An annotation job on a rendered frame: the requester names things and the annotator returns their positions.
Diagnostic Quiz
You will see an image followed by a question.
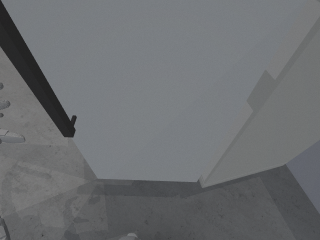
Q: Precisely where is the fridge door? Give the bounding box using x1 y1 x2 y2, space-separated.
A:
1 0 308 182

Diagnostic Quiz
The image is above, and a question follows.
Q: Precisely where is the left robot shin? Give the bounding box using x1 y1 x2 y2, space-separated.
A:
127 233 138 238

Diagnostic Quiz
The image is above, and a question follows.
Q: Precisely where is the left robot hand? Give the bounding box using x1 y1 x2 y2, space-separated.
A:
0 82 25 144

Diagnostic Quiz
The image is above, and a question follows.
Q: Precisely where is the robot left upper arm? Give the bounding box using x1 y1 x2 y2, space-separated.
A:
0 216 11 240

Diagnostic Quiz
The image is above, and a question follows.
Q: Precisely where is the handle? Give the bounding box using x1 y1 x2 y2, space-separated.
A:
0 0 77 138

